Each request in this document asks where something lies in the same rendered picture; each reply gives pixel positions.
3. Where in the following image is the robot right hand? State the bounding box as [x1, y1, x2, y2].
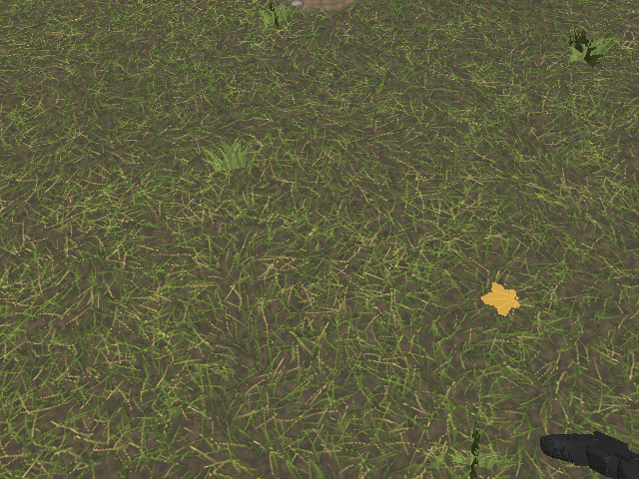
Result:
[540, 431, 639, 479]

